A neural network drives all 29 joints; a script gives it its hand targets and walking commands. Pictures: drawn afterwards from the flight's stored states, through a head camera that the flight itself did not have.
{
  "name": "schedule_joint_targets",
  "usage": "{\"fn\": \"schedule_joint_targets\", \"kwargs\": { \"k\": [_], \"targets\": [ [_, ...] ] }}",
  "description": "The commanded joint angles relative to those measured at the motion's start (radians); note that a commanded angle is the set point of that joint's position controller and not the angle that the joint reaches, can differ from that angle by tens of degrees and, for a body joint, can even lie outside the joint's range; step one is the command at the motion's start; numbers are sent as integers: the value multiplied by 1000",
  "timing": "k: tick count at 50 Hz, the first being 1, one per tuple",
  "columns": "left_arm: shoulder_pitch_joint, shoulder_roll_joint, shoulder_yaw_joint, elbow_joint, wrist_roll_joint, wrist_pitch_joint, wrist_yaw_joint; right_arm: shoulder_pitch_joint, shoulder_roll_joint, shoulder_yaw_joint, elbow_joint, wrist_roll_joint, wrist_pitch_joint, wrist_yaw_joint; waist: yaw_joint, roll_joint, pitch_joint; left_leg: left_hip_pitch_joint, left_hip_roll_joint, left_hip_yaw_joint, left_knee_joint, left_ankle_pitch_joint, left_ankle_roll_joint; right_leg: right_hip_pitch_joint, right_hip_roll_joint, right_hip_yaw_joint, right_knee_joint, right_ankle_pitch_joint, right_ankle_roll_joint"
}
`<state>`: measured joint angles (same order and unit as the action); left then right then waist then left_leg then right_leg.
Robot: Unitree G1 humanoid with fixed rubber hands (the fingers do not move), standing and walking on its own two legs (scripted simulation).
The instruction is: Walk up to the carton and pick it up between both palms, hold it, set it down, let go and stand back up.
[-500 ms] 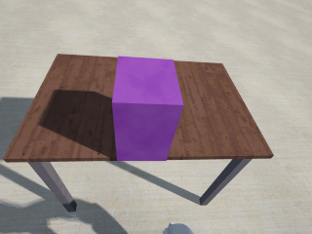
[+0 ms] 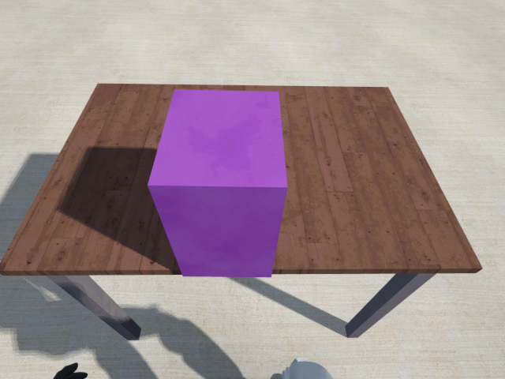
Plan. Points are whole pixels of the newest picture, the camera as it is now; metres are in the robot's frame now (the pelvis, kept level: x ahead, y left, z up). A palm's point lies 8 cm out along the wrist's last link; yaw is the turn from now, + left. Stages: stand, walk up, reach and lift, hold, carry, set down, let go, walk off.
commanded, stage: walk up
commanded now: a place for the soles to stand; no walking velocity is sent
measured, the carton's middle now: (226, 191) +0.41 +0.05 +0.06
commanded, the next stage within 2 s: reach and lift in 1.58 s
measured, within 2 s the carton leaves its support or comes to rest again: neither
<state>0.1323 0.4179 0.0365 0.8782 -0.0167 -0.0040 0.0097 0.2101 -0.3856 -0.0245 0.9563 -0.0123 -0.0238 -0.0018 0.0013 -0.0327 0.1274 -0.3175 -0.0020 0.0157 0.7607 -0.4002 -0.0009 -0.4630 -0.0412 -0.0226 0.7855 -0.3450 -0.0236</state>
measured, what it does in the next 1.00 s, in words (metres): stands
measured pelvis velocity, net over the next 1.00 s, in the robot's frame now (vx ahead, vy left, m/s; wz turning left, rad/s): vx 0.03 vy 0.00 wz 0.03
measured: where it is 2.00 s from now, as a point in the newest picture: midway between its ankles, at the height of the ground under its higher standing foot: outside the picture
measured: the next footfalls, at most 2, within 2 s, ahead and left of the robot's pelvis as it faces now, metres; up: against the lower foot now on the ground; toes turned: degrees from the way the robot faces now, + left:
none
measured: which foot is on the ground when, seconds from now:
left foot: down 0.00-1.00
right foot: down 0.00-1.00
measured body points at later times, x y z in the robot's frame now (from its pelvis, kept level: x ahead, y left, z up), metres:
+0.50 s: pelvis +0.00 -0.01 +0.03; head +0.02 -0.02 +0.48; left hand +0.07 +0.30 -0.09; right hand +0.10 -0.31 -0.11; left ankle +0.00 +0.13 -0.71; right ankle +0.08 -0.12 -0.71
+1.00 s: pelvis +0.03 +0.00 +0.04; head +0.05 +0.00 +0.48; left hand +0.12 +0.30 -0.09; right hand +0.10 -0.31 -0.10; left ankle +0.00 +0.13 -0.71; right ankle +0.08 -0.12 -0.71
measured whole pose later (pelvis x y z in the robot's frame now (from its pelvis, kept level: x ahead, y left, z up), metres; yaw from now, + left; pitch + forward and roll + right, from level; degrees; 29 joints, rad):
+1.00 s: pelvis +0.03 +0.00 +0.04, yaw +2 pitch -2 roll +1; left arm 0.03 0.35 0.00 1.13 0.00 -0.02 0.00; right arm 0.08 -0.36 -0.02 1.17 0.00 -0.01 0.01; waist -0.01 -0.01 0.08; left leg -0.10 0.00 -0.02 0.36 -0.23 -0.01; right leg -0.22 -0.03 -0.04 0.37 -0.12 0.01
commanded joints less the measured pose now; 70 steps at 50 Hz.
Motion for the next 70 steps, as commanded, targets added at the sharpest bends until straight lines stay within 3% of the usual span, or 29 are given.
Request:
{"fn": "schedule_joint_targets", "kwargs": {
  "k": [1, 2, 3, 4, 5, 7, 13, 26, 51, 70],
  "targets": [
    [39, 191, 39, -2, 17, -33, 4, -111, -207, -53, -69, 15, -5, -6, 33, 84, -160, -45, 111, -123, -156, 296, 91, 194, -74, 132, -167, 251, -53],
    [13, 221, 43, 1, 20, -38, 5, -70, -195, -50, -57, 20, 1, -7, 1, 73, -182, -2, 81, -120, -115, 303, 65, 183, -116, 208, -196, 294, -84],
    [-19, 230, 44, 4, 19, -40, 6, -36, -196, -48, -41, 22, 3, -6, -25, 81, -182, 15, 78, -129, -133, 221, 62, 153, -128, 232, -227, 225, -98],
    [-33, 224, 43, 12, 17, -39, 5, -35, -202, -51, -29, 18, 6, -2, -28, 96, -168, 16, 90, -148, -187, 96, 70, 119, -121, 214, -248, 111, -95],
    [-45, 215, 39, 18, 20, -37, 4, -49, -203, -52, -16, 15, 10, 0, -21, 72, -138, 15, 104, -161, -234, 16, 79, 84, -106, 203, -265, 11, -82],
    [-47, 179, 28, 43, 19, -32, 0, -98, -200, -47, -3, 13, 10, 3, -2, 72, -102, 1, 124, -181, -284, 12, 85, 93, -68, 158, -301, -62, -43],
    [-58, 176, 16, 110, 22, -40, -5, -132, -191, -38, 47, 15, 9, 8, -1, 34, -113, 51, 109, -147, -336, 16, 61, 151, -94, 188, -411, -42, -32],
    [-93, 145, -1, 192, 18, -44, -7, -158, -169, -27, 142, 14, 2, 12, 4, -6, -143, 129, 113, -127, -446, 140, 42, 269, -102, 150, -500, 75, -1],
    [-136, 135, 4, 200, 17, -31, -1, -163, -174, -28, 149, 11, 2, 5, -4, 39, -181, 174, 131, -125, -471, 324, 27, 362, -102, 98, -455, 318, 4],
    [-133, 141, 6, 193, 19, -31, 0, -173, -176, -32, 134, 10, 9, 6, -6, 24, -183, 204, 131, -120, -470, 326, 24, 358, -104, 101, -458, 350, -2]
  ]
}}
